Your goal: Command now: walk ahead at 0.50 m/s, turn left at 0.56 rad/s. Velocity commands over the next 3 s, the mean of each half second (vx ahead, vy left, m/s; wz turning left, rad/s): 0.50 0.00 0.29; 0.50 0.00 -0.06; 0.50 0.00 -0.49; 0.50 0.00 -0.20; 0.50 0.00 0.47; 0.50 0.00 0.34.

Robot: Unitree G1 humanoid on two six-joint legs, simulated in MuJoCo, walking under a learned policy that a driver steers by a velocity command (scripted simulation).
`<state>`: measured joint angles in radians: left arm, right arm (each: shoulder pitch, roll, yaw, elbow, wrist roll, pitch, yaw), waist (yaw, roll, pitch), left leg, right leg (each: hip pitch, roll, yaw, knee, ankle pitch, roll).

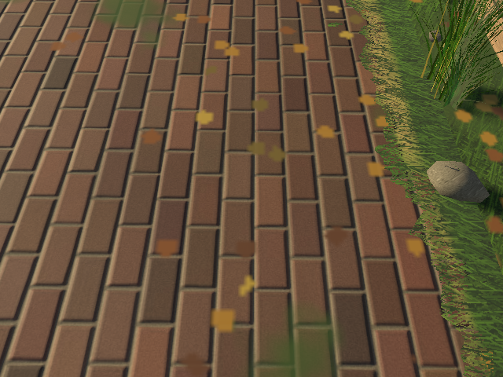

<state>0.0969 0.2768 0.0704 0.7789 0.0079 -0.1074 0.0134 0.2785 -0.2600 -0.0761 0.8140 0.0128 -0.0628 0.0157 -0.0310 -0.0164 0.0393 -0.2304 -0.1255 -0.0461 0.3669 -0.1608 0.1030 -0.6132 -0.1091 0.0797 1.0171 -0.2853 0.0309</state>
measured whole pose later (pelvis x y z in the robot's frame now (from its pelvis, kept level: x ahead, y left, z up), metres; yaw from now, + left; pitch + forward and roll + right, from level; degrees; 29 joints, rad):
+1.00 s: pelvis +0.56 +0.04 +0.00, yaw +4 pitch +2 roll +2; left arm 0.23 0.31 0.06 0.82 -0.03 -0.05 0.00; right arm 0.28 -0.25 -0.06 0.79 -0.01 -0.10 0.02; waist -0.02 -0.05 0.01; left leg -0.19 -0.04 0.12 0.33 -0.17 0.05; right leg -0.62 -0.10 0.06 1.09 -0.26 0.00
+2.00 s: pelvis +1.12 -0.03 +0.00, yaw -16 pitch +2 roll +0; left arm 0.20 0.28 0.05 0.67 0.01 -0.08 0.00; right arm 0.33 -0.26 -0.05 0.77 0.01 -0.08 0.02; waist -0.04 -0.03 0.01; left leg -0.25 -0.08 -0.06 0.38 -0.16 0.06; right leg -0.52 -0.03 0.05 1.00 -0.34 0.00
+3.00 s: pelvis +1.62 -0.04 +0.00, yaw +11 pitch +1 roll +1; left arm 0.19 0.31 0.05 0.77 -0.02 -0.06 0.00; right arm 0.28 -0.26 -0.05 0.73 -0.01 -0.07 0.03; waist -0.02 -0.04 0.04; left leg -0.17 -0.08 0.05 0.32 -0.17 0.08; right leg -0.65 -0.13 0.04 1.05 -0.22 0.03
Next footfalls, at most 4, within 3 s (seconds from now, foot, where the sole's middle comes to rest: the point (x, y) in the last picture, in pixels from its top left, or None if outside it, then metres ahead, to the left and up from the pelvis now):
0.26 right None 0.34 -0.14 -0.78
0.78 left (201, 329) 0.59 0.14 -0.78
1.32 right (281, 234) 0.89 -0.10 -0.78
1.78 left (237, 159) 1.20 0.03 -0.78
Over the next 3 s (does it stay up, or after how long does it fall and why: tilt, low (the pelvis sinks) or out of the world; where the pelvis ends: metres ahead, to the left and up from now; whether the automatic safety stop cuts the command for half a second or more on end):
stays up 1.62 -0.04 0.00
